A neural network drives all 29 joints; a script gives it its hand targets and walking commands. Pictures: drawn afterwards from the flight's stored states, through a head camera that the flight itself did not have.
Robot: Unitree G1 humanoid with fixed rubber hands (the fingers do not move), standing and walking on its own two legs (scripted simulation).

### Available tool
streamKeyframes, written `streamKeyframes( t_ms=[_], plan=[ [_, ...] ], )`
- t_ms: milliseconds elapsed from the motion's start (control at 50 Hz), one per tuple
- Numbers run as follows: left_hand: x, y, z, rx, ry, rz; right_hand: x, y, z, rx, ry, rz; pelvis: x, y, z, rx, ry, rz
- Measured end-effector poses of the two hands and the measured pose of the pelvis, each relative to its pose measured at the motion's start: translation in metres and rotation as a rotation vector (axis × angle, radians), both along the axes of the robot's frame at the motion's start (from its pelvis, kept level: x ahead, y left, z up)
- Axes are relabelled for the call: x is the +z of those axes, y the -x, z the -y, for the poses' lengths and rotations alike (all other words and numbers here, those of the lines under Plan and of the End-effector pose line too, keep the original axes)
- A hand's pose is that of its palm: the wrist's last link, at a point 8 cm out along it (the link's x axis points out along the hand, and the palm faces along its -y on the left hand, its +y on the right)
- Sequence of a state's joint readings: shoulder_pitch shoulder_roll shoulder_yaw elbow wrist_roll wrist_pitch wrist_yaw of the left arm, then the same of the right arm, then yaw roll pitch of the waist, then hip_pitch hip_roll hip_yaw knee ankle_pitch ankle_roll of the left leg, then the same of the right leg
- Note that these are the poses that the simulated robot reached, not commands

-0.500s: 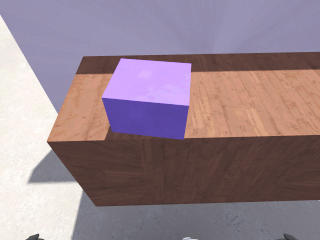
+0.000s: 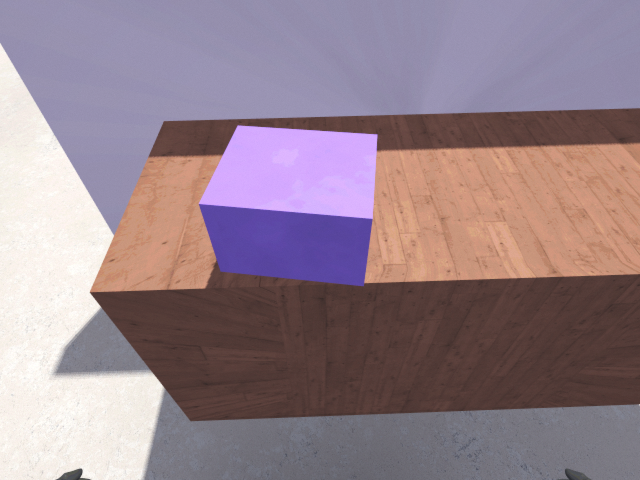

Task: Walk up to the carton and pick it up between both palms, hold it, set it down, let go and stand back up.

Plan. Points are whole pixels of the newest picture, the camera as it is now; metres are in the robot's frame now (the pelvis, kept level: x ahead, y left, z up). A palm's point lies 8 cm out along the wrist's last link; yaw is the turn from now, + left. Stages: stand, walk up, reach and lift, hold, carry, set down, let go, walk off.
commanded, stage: walk up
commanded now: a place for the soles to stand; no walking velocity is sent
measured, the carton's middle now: (298, 203) +0.57 +0.02 +0.01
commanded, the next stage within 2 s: none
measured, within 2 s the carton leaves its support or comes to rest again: neither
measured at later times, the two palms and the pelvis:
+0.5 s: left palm out of the picture +0.17 +0.38 -0.07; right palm (570, 475) +0.15 -0.28 -0.04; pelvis +0.09 +0.06 +0.02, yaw -1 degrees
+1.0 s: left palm (66, 400) +0.27 +0.34 -0.06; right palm (555, 443) +0.19 -0.30 -0.08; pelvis +0.13 +0.03 +0.01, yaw -1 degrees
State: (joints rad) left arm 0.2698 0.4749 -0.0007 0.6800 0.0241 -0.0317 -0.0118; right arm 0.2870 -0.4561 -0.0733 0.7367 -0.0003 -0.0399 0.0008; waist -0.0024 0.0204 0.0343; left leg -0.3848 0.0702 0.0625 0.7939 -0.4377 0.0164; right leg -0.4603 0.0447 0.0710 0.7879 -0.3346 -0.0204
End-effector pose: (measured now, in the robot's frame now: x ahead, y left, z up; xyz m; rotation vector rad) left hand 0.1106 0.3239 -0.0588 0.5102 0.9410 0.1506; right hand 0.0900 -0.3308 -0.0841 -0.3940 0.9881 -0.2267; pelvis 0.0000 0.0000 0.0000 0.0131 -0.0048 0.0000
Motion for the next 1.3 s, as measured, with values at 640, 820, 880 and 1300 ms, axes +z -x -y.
streamKeyframes(
  t_ms=[640, 820, 880, 1300],
  plan=[
    [-0.013, -0.081, -0.041, 0.01, 0.064, -0.07, 0.024, -0.087, -0.037, -0.012, 0.051, -0.029, 0.009, -0.112, -0.045, -0.007, 0.0, 0.014],
    [-0.007, -0.116, -0.025, 0.0, 0.055, -0.039, 0.007, -0.1, -0.035, -0.014, 0.021, -0.054, 0.007, -0.126, -0.036, -0.013, 0.005, 0.015],
    [-0.007, -0.132, -0.022, -0.009, 0.06, -0.022, 0.008, -0.102, -0.032, -0.019, 0.029, -0.059, 0.007, -0.13, -0.035, -0.016, 0.007, 0.009],
    [-0.001, -0.162, -0.018, -0.026, 0.065, 0.034, 0.009, -0.104, -0.032, -0.018, 0.029, -0.063, 0.008, -0.132, -0.034, -0.017, 0.008, 0.005]
  ],
)
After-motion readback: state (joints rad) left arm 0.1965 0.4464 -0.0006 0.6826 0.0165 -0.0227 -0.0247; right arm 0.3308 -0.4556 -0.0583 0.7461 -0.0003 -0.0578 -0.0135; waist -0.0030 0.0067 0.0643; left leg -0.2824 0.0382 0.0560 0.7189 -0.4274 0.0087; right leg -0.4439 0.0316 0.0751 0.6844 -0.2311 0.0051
